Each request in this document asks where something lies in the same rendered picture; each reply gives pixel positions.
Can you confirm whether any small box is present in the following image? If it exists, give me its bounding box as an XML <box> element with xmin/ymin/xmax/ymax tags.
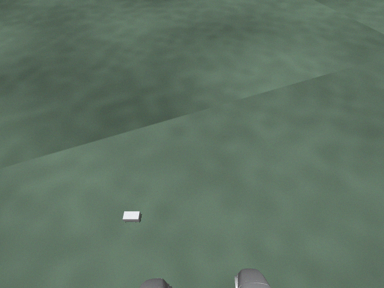
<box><xmin>123</xmin><ymin>211</ymin><xmax>141</xmax><ymax>222</ymax></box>

